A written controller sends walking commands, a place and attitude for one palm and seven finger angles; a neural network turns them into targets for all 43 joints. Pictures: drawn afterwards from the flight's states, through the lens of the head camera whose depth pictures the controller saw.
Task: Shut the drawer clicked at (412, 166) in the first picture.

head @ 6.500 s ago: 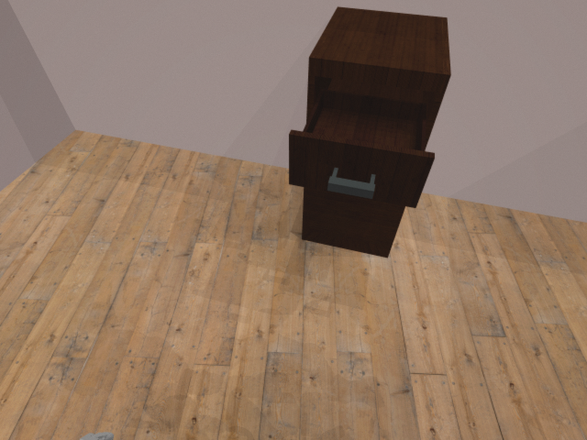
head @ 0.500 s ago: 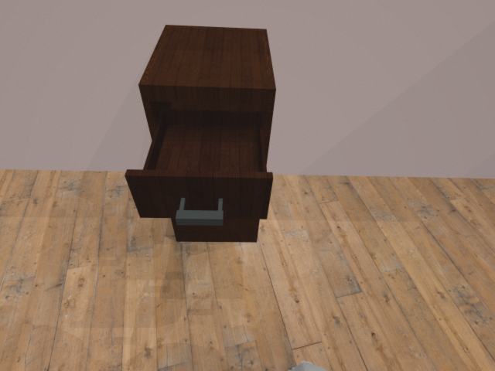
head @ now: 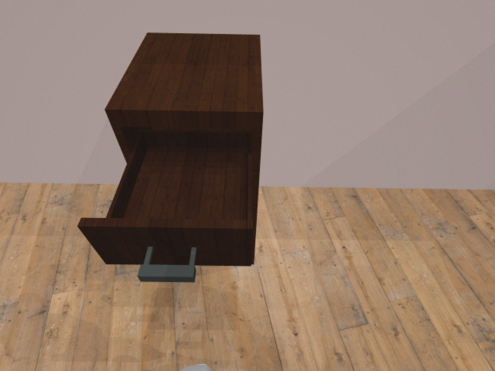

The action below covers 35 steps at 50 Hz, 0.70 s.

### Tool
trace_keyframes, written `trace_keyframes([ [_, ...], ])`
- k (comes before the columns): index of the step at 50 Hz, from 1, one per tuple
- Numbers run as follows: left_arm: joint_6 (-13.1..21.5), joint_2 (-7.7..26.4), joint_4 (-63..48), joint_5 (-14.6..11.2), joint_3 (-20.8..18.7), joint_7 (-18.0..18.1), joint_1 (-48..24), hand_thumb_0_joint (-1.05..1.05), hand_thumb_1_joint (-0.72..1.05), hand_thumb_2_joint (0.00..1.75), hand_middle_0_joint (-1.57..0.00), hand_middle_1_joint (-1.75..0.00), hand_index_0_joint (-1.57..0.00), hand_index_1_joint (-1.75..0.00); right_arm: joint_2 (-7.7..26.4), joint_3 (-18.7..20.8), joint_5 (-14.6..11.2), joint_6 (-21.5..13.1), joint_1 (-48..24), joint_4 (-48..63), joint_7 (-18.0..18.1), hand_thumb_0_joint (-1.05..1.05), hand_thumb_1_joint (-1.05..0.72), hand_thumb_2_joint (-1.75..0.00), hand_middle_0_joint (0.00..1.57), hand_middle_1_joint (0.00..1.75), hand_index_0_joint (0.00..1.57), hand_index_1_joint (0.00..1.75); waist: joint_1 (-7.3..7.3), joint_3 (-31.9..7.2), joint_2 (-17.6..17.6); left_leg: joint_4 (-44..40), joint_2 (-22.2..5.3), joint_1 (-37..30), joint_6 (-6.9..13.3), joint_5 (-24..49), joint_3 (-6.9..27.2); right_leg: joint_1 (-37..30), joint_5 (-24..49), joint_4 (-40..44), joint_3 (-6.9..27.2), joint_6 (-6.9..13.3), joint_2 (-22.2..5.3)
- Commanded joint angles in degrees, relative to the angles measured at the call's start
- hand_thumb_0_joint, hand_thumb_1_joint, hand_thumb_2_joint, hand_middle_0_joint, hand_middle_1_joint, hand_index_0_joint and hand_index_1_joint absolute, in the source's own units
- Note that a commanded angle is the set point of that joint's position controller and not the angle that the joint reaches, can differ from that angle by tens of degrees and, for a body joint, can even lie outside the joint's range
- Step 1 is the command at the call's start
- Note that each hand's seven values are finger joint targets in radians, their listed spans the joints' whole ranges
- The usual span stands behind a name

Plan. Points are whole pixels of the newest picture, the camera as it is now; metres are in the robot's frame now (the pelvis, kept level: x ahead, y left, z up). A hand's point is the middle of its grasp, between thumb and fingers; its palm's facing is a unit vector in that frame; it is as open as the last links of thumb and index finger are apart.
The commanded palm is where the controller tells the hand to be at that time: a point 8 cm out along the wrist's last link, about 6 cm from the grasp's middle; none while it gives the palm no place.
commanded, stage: come to a stop and stand still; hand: left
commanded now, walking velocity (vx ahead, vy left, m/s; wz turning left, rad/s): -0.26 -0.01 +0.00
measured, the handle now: (169, 262) +0.33 +0.19 -0.09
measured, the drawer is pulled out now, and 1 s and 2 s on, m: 0.30 0.30 0.29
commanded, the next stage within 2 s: look again from close up in 0.92 s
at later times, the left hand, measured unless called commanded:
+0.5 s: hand out of the picture +0.01 +0.17 -0.18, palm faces +0.00 -0.96 -0.28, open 7.3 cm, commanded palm none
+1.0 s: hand out of the picture -0.01 +0.14 -0.18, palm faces -0.01 -0.98 -0.19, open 7.3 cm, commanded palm none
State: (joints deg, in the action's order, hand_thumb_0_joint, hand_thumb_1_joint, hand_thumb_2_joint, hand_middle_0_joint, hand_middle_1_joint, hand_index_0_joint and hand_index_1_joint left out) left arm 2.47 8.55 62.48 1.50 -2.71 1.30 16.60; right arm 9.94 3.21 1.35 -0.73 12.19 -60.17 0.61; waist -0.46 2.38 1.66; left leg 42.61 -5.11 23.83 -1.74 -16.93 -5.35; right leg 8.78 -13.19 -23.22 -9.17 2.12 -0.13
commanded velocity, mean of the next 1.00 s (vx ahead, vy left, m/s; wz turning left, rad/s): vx -0.05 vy -0.02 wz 0.00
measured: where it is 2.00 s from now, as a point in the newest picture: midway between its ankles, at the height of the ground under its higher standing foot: outside the picture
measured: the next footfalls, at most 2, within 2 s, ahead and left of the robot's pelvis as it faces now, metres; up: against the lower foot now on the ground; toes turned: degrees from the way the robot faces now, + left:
left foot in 0.04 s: +0.09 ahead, +0.08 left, +0.00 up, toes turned -1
right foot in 0.42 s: +0.02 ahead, -0.14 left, +0.00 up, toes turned -4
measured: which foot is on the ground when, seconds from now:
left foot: up 0.00-0.02, down 0.04-1.00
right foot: down 0.00-0.14, up 0.16-0.40, down 0.42-1.00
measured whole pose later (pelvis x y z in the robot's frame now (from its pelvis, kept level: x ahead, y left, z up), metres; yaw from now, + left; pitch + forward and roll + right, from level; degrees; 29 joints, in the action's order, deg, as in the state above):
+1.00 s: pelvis -0.04 -0.04 -0.01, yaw -1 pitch -2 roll +0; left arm -0.8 9.7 58.2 0.8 -1.0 1.3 17.2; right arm 7.7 0.2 1.6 1.4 23.7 -61.2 0.2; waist 1.9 1.3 -0.5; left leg 31.2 -1.1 19.6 -0.3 -11.2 0.2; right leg 14.8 -16.2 -32.7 -3.9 1.9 0.2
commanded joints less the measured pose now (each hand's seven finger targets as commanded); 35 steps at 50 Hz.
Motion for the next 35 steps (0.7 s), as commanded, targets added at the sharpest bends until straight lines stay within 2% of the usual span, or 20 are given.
trace_keyframes([
  [1,-0.11,4.59,-0.58,-0.95,0.56,0.49,1.53,0.00,0.90,0.90,-0.20,-0.30,-0.20,-0.30,1.02,-1.63,-0.55,-1.18,6.12,-1.14,0.64,0.00,-0.90,-0.90,0.20,0.30,0.20,0.30,1.81,-3.10,-4.31,-18.96,-0.66,-18.01,0.15,21.69,3.14,4.80,19.98,0.30,6.66,2.03,-9.46],
  [2,-0.58,3.17,-0.22,-1.21,1.01,0.77,3.78,0.00,0.90,0.90,-0.20,-0.30,-0.20,-0.30,3.92,-1.35,-0.49,-1.58,6.06,-1.28,1.05,0.00,-0.90,-0.90,0.20,0.30,0.20,0.30,0.77,-4.75,1.08,-18.74,-5.72,-21.01,2.16,36.10,6.80,5.58,12.96,-1.25,6.61,-0.57,-7.10],
  [3,-1.15,2.71,0.03,-1.05,1.18,1.24,5.21,0.00,0.90,0.90,-0.20,-0.30,-0.20,-0.30,6.08,-0.89,-0.53,-1.05,5.43,-1.29,1.27,0.00,-0.90,-0.90,0.20,0.30,0.20,0.30,0.38,-4.05,1.99,-17.64,-8.48,-19.62,4.13,40.31,7.70,4.31,5.18,-0.53,6.59,-1.52,-5.77],
  [5,-2.39,3.43,0.96,-1.12,1.25,1.44,6.53,0.00,0.90,0.90,-0.20,-0.30,-0.20,-0.30,6.32,-1.03,-1.15,-0.67,1.69,-0.78,2.21,0.00,-0.90,-0.90,0.20,0.30,0.20,0.30,-0.59,-1.33,10.36,-21.57,-10.61,-16.44,7.08,44.00,10.59,3.51,-2.09,-3.06,5.30,-3.05,-4.80],
  [7,-3.29,4.60,0.85,-0.99,0.86,1.30,6.48,0.00,0.90,0.90,-0.20,-0.30,-0.20,-0.30,6.42,-0.58,-1.17,-0.13,0.63,-0.24,2.77,0.00,-0.90,-0.90,0.20,0.30,0.20,0.30,-0.61,-0.78,10.25,-24.27,-11.62,-16.10,8.97,43.93,11.61,4.80,-8.46,-9.26,5.97,-3.05,-4.48],
  [9,-4.01,4.98,0.24,-0.70,0.37,1.18,7.02,0.00,0.90,0.90,-0.20,-0.30,-0.20,-0.30,7.44,0.28,-0.98,0.24,0.23,0.48,3.18,0.00,-0.90,-0.90,0.20,0.30,0.20,0.30,-0.26,-4.02,9.64,-24.18,-13.61,-19.91,11.42,46.18,12.60,9.17,-14.54,-17.77,7.47,-3.21,-3.94],
  [12,-4.54,4.43,-1.14,-0.42,-0.41,1.20,6.28,0.00,0.90,0.90,-0.20,-0.30,-0.20,-0.30,8.60,1.38,-0.59,1.11,-1.14,1.85,3.10,0.00,-0.90,-0.90,0.20,0.30,0.20,0.30,0.22,-6.67,5.40,-22.07,-15.10,-20.23,13.84,46.00,11.51,12.56,-17.16,-28.30,9.25,-3.51,-3.08],
  [15,-4.66,3.24,-2.77,-0.31,-0.73,1.11,5.27,0.00,0.90,0.90,-0.20,-0.30,-0.20,-0.30,8.28,1.93,-0.28,1.44,-2.46,2.95,2.52,0.00,-0.90,-0.90,0.20,0.30,0.20,0.30,0.26,-7.25,3.68,-22.29,-13.98,-16.87,13.19,36.07,9.94,12.05,-16.07,-29.28,9.02,-3.61,-2.76],
  [18,-4.39,2.16,-3.09,-0.32,-0.47,0.96,6.67,0.00,0.90,0.90,-0.20,-0.30,-0.20,-0.30,7.87,2.04,0.00,1.64,-3.76,3.28,1.72,0.00,-0.90,-0.90,0.20,0.30,0.20,0.30,-0.39,-6.49,6.91,-24.55,-12.02,-11.67,11.07,18.33,10.20,6.83,-12.55,-18.62,7.01,-2.94,-2.80],
  [19,-3.33,5.06,-2.81,-0.08,0.86,2.03,9.68,0.00,0.90,0.90,-0.20,-0.30,-0.20,-0.30,12.16,2.95,-1.02,0.69,-4.54,5.62,1.59,0.00,-0.90,-0.90,0.20,0.30,0.20,0.30,-1.88,-8.59,-3.81,-9.70,-11.04,-16.22,7.09,27.90,8.42,10.49,-5.74,-2.67,11.48,-2.12,-4.35],
  [20,-2.42,6.99,-4.68,0.37,0.25,1.99,8.23,0.00,0.90,0.90,-0.20,-0.30,-0.20,-0.30,10.04,1.96,-0.93,1.18,-4.91,7.82,1.21,0.00,-0.90,-0.90,0.20,0.30,0.20,0.30,-1.57,-3.27,-6.79,-5.82,-4.89,-12.02,3.82,18.75,5.14,6.45,9.18,6.86,12.16,-1.93,-6.37],
  [21,-1.84,9.47,-7.49,0.32,0.65,1.85,3.56,0.00,0.90,0.90,-0.20,-0.30,-0.20,-0.30,2.70,0.61,-0.99,1.60,-0.03,9.03,0.02,0.00,-0.90,-0.90,0.20,0.30,0.20,0.30,1.95,-4.36,-20.12,-4.14,1.88,-4.61,1.53,-2.82,0.51,6.28,8.83,6.23,20.55,0.89,-13.32],
  [22,-1.78,10.61,-9.15,0.50,1.27,1.58,-0.27,0.00,0.90,0.90,-0.20,-0.30,-0.20,-0.30,2.65,0.24,-0.48,2.15,-0.24,8.91,-0.60,0.00,-0.90,-0.90,0.20,0.30,0.20,0.30,2.44,-3.98,-13.84,-1.68,3.40,-8.90,0.57,-5.65,0.46,11.99,-2.11,5.60,19.17,4.37,-15.31],
  [23,-1.40,10.17,-10.21,0.31,0.87,1.80,-1.90,0.00,0.90,0.90,-0.20,-0.30,-0.20,-0.30,3.10,0.37,-0.32,2.61,-0.83,8.61,-0.81,0.00,-0.90,-0.90,0.20,0.30,0.20,0.30,2.67,-2.01,-12.20,1.04,3.74,-8.31,0.90,-4.33,1.62,14.45,-4.76,5.71,19.09,4.73,-12.64],
  [25,-1.32,11.14,-11.11,-0.04,0.52,1.93,-3.71,0.00,0.90,0.90,-0.20,-0.30,-0.20,-0.30,3.18,0.22,-0.42,2.75,1.81,8.46,-0.84,0.00,-0.90,-0.90,0.20,0.30,0.20,0.30,3.88,0.70,-10.58,-0.73,3.11,-9.12,1.38,-2.63,1.99,16.01,-6.03,4.83,17.69,5.19,-12.27],
  [28,-2.09,10.36,-11.62,-0.33,0.59,1.40,-3.39,0.00,0.90,0.90,-0.20,-0.30,-0.20,-0.30,4.36,-0.46,-0.33,1.99,5.52,7.11,-0.74,0.00,-0.90,-0.90,0.20,0.30,0.20,0.30,3.79,5.33,-4.83,-11.86,2.13,-12.23,2.14,-1.40,3.74,20.63,-18.72,2.61,14.61,2.93,-8.35],
  [30,-2.78,9.90,-11.45,-0.38,0.65,1.03,-1.32,0.00,0.90,0.90,-0.20,-0.30,-0.20,-0.30,5.53,-0.69,0.15,1.78,5.27,6.81,-0.70,0.00,-0.90,-0.90,0.20,0.30,0.20,0.30,1.94,8.09,2.36,-19.08,0.35,-4.26,3.36,-9.67,8.46,16.98,-22.88,0.93,12.50,1.18,-5.09],
  [31,-2.96,9.73,-11.05,-0.35,0.45,0.96,0.05,0.00,0.90,0.90,-0.20,-0.30,-0.20,-0.30,6.24,-0.70,0.35,1.83,4.81,6.85,-0.65,0.00,-0.90,-0.90,0.20,0.30,0.20,0.30,1.12,8.99,3.51,-21.32,0.15,-0.10,3.66,-14.79,10.08,14.95,-23.84,0.76,12.44,0.67,-4.19],
  [32,-2.93,10.09,-10.81,-0.31,0.31,0.87,1.37,0.00,0.90,0.90,-0.20,-0.30,-0.20,-0.30,6.46,-0.77,0.42,1.87,5.01,6.95,-0.68,0.00,-0.90,-0.90,0.20,0.30,0.20,0.30,0.46,8.55,2.03,-21.57,0.64,2.38,3.64,-15.80,10.05,12.56,-23.56,0.99,12.59,0.52,-4.24],
  [35,-2.36,9.88,-10.18,-0.63,0.34,0.57,1.39,0.00,0.90,0.90,-0.20,-0.30,-0.20,-0.30,5.27,-1.27,0.38,1.54,7.32,5.82,-0.45,0.00,-0.90,-0.90,0.20,0.30,0.20,0.30,0.83,5.03,-2.60,-17.61,2.30,-1.84,3.08,-7.42,7.50,12.06,-22.20,3.74,14.83,1.84,-6.46],
])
